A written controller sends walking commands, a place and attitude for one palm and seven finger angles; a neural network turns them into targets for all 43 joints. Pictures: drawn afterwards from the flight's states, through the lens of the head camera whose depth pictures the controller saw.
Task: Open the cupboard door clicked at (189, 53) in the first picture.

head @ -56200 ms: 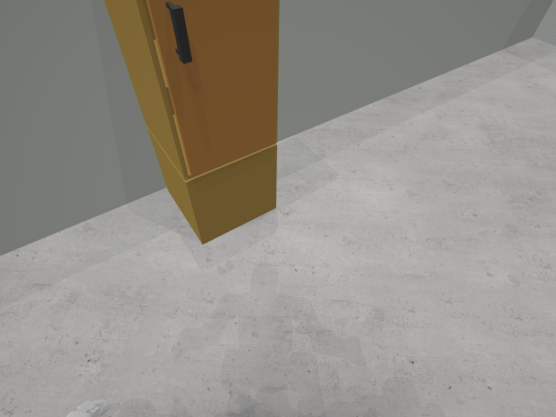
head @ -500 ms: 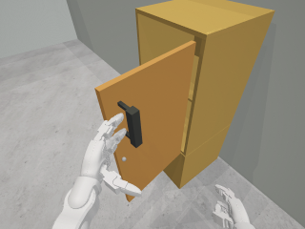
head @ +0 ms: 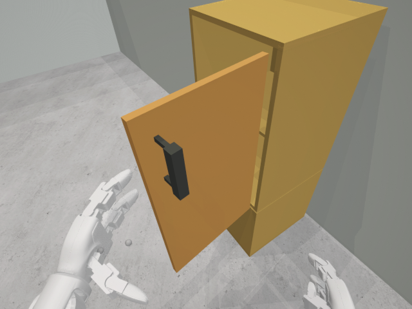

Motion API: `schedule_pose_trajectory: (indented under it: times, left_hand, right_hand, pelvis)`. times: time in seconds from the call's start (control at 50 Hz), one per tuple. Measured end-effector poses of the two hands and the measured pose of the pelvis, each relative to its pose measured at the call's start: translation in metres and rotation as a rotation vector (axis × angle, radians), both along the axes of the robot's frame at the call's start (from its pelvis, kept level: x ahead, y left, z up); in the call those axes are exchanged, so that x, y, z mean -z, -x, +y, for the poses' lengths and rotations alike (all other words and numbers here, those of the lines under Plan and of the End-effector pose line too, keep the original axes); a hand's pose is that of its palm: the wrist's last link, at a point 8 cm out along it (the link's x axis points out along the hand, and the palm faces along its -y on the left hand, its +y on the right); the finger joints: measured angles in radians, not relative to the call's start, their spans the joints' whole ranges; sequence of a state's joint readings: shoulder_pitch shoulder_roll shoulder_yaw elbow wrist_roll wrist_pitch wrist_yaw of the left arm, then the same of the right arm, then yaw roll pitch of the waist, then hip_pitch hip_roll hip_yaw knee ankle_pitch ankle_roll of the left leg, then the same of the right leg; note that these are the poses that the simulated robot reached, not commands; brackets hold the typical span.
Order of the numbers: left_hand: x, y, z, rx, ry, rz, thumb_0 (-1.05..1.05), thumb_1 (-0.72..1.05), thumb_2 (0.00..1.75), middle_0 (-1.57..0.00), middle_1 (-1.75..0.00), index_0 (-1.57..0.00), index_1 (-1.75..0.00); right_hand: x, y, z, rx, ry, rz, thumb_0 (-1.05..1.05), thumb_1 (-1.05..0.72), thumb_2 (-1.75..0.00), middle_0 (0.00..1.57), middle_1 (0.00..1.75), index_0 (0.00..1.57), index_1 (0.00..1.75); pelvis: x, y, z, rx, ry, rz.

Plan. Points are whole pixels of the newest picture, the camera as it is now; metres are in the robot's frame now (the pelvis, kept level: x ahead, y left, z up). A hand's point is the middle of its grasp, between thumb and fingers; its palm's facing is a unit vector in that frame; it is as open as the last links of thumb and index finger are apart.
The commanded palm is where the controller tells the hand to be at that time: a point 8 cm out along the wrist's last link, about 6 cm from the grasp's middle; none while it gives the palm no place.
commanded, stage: draw the hand back to the body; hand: left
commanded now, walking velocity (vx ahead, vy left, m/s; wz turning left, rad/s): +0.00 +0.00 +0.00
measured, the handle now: (170, 167) +0.33 +0.10 +0.14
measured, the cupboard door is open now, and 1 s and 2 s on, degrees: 98 98 98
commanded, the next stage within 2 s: step back with the hand held close in 1.56 s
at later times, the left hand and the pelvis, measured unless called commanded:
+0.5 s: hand (85, 239) +0.18 +0.20 +0.14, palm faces -0.03 -1.00 -0.08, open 16.2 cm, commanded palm +0.15 +0.25 +0.16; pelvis -0.01 +0.03 +0.00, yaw +0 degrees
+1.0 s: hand (42, 214) +0.21 +0.28 +0.16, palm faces +0.33 -0.87 -0.37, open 11.3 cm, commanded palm +0.16 +0.32 +0.18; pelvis +0.01 +0.05 +0.01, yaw -3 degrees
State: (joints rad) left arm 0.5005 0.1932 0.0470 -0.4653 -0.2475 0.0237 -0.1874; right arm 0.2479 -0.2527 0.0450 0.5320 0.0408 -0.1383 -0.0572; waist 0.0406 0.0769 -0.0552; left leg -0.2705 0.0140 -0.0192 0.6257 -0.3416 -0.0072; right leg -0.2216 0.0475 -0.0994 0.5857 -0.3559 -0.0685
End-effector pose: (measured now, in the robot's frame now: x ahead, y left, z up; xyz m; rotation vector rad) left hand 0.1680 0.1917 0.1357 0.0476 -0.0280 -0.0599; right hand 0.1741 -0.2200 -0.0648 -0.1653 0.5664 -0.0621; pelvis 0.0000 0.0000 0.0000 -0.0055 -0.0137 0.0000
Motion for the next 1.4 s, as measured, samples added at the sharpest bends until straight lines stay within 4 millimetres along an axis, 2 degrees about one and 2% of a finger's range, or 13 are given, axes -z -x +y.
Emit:
schedule_pose_trajectory:
  times: [0.1, 0.24, 0.5, 0.54, 0.66, 0.8, 0.98, 1.2, 1.28, 1.4]
  left_hand:
    - [0.000, -0.003, 0.005, 0.011, -0.019, -0.008, -0.01, -0.50, 0.30, -0.15, -0.30, -0.15, -0.30]
    - [-0.005, -0.004, 0.033, -0.023, -0.025, -0.018, -0.01, -0.50, 0.30, -0.15, -0.30, -0.15, -0.30]
    - [-0.013, 0.006, 0.061, -0.027, -0.031, -0.015, -0.01, -0.47, 0.32, -0.15, -0.30, -0.15, -0.30]
    - [-0.017, 0.007, 0.066, -0.085, -0.110, -0.035, -0.01, -0.44, 0.33, -0.15, -0.30, -0.16, -0.30]
    - [-0.022, 0.012, 0.083, -0.250, -0.213, -0.084, -0.01, -0.28, 0.39, -0.16, -0.30, -0.16, -0.30]
    - [-0.026, 0.006, 0.102, -0.325, -0.277, -0.092, -0.01, -0.06, 0.49, -0.17, -0.30, -0.17, -0.30]
    - [-0.038, -0.004, 0.122, -0.373, -0.350, -0.114, 0.00, 0.25, 0.62, -0.18, -0.30, -0.18, -0.30]
    - [-0.044, -0.004, 0.146, -0.476, -0.390, -0.114, 0.00, 0.63, 0.79, -0.20, -0.30, -0.20, -0.30]
    - [-0.046, -0.004, 0.149, -0.503, -0.388, -0.118, 0.01, 0.75, 0.84, -0.20, -0.30, -0.20, -0.30]
    - [-0.044, -0.003, 0.139, -0.487, -0.371, -0.112, 0.01, 0.85, 0.88, -0.20, -0.30, -0.21, -0.30]
  right_hand:
    - [0.001, 0.007, 0.002, 0.011, 0.005, -0.005, 0.01, -0.91, -0.90, 0.20, 0.30, 0.20, 0.30]
    - [-0.004, 0.012, 0.013, 0.018, 0.000, -0.026, 0.01, -0.91, -0.90, 0.20, 0.30, 0.20, 0.30]
    - [-0.014, 0.002, 0.045, -0.022, -0.002, -0.076, 0.01, -0.91, -0.89, 0.20, 0.30, 0.20, 0.30]
    - [-0.016, 0.001, 0.050, -0.031, 0.009, -0.074, 0.01, -0.91, -0.89, 0.20, 0.30, 0.20, 0.30]
    - [-0.015, 0.004, 0.059, -0.036, 0.028, -0.013, 0.01, -0.91, -0.89, 0.20, 0.30, 0.21, 0.30]
    - [-0.004, 0.012, 0.060, -0.022, 0.039, 0.079, 0.01, -0.91, -0.89, 0.20, 0.30, 0.21, 0.30]
    - [0.001, 0.013, 0.052, 0.022, 0.036, 0.128, 0.01, -0.91, -0.89, 0.20, 0.30, 0.21, 0.30]
    - [-0.002, 0.004, 0.038, 0.045, 0.049, 0.133, 0.01, -0.91, -0.89, 0.20, 0.30, 0.21, 0.30]
    - [-0.003, 0.001, 0.035, 0.041, 0.050, 0.129, 0.01, -0.91, -0.89, 0.20, 0.30, 0.20, 0.30]
    - [-0.004, 0.000, 0.032, 0.035, 0.045, 0.123, 0.01, -0.91, -0.89, 0.20, 0.30, 0.20, 0.30]
  pelvis:
    - [0.001, 0.006, 0.003, 0.003, 0.003, -0.002]
    - [-0.001, 0.009, 0.011, 0.011, 0.009, -0.010]
    - [-0.003, 0.012, 0.034, 0.006, 0.014, -0.020]
    - [-0.004, 0.012, 0.036, 0.011, 0.016, -0.025]
    - [-0.009, 0.011, 0.042, 0.026, 0.018, -0.036]
    - [-0.013, 0.006, 0.049, 0.035, 0.014, -0.044]
    - [-0.015, -0.004, 0.052, 0.049, 0.012, -0.041]
    - [-0.016, -0.009, 0.046, 0.051, 0.013, -0.041]
    - [-0.017, -0.009, 0.043, 0.049, 0.012, -0.043]
    - [-0.017, -0.007, 0.039, 0.047, 0.011, -0.045]
